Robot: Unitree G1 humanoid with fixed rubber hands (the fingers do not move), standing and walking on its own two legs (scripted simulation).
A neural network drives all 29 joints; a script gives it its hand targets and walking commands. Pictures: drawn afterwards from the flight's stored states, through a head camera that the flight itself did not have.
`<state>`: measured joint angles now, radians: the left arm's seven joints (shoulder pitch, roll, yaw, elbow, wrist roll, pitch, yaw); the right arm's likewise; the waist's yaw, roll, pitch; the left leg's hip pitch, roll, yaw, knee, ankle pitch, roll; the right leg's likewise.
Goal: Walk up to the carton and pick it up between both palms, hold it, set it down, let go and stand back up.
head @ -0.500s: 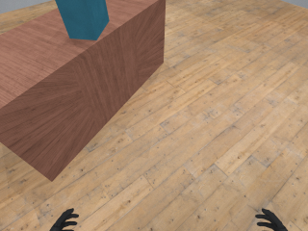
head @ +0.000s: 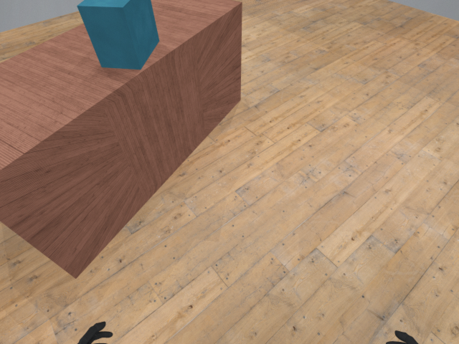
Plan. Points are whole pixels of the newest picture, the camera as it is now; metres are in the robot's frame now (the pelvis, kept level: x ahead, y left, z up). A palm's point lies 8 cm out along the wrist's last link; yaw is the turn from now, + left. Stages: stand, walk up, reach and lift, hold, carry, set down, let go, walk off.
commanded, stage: stand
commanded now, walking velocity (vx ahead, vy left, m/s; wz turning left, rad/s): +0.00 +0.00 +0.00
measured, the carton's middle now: (124, 25) +1.22 +0.46 +0.00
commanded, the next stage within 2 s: walk up in 0.32 s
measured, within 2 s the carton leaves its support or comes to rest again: neither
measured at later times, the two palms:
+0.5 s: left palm out of the picture +0.10 +0.30 -0.11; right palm out of the picture +0.09 -0.30 -0.11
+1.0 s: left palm (19, 324) +0.17 +0.45 -0.13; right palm (349, 273) +0.25 -0.20 -0.07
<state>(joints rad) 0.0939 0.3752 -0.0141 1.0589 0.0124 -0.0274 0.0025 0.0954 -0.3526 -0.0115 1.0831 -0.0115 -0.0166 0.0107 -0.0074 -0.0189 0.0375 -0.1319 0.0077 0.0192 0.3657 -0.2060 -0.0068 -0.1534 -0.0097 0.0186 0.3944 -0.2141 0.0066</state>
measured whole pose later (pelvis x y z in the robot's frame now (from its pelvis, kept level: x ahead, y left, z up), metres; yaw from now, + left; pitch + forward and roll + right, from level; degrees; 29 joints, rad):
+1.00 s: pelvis +0.13 +0.11 -0.02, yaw +21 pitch -3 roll +1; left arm 0.12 0.45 0.07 0.82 0.04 -0.01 -0.09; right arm 0.38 -0.39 -0.06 0.87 0.01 -0.08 0.03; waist -0.05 -0.15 0.06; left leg -0.24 -0.04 0.04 0.57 -0.27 0.04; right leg -0.48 -0.08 0.01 1.15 -0.38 -0.02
